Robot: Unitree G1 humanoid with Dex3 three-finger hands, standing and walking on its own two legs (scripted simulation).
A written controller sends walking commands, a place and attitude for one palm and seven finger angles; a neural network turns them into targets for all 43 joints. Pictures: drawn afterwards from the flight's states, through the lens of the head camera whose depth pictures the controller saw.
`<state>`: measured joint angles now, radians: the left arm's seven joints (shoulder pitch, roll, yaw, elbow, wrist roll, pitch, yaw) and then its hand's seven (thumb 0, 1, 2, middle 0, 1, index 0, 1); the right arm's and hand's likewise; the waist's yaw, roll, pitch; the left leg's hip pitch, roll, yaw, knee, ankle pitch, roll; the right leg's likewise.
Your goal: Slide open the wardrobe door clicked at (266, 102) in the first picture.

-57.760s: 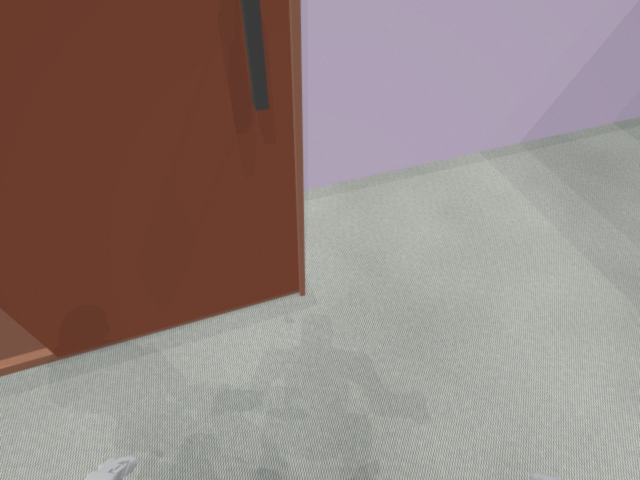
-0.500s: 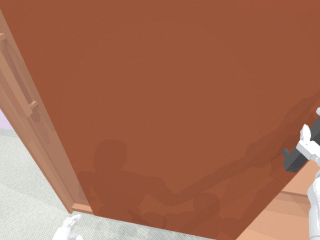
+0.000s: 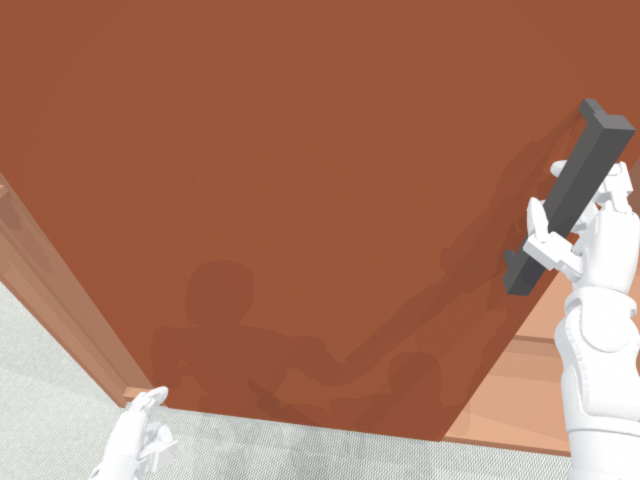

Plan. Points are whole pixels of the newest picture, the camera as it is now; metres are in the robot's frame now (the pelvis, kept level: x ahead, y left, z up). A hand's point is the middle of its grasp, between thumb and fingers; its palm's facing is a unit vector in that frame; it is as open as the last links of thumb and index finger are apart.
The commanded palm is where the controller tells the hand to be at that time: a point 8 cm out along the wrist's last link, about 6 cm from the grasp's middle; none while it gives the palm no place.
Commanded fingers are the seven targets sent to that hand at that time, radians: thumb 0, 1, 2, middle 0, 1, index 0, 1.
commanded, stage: stop walking and hold the door there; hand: right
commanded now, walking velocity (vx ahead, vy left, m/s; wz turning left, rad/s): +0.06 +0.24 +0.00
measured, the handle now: (548, 208) +0.38 -0.24 +0.19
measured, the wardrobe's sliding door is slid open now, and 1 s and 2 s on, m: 0.62 0.62 0.62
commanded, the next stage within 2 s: loosen the grip on the handle in 0.70 s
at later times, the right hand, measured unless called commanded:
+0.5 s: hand (540, 236) +0.33 -0.22 +0.19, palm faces +0.07 +1.00 -0.02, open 6.5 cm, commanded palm +0.31 -0.24 +0.17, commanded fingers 0.00 -0.90 -0.90 0.45 1.40 0.45 1.40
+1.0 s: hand (543, 234) +0.33 -0.22 +0.20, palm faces +0.15 +0.99 +0.00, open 8.6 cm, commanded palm +0.30 -0.25 +0.17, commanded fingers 0.00 0.43 -0.26 0.44 1.38 0.44 1.38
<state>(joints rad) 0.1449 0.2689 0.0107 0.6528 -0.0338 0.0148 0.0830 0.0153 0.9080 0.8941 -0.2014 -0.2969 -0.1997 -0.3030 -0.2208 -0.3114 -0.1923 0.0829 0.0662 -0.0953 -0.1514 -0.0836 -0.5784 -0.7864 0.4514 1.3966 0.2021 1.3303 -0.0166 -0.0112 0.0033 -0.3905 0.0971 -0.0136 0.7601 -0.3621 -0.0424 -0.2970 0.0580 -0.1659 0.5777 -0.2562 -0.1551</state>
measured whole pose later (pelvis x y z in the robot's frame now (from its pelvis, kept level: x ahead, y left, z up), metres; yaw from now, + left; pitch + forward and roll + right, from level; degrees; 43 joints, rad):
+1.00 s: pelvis -0.07 -0.04 +0.00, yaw +4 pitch -2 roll +1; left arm 0.17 0.23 -0.01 0.66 -0.02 -0.12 0.01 0.01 0.91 0.89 -0.21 -0.30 -0.20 -0.30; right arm -0.47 -0.28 -0.27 0.44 0.13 -0.05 0.00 -0.03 -0.33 -0.67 0.45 1.40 0.26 1.33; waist 0.01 -0.01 -0.04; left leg -0.22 -0.01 0.05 0.58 -0.31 0.01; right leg -0.37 -0.05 -0.02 0.52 -0.11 0.01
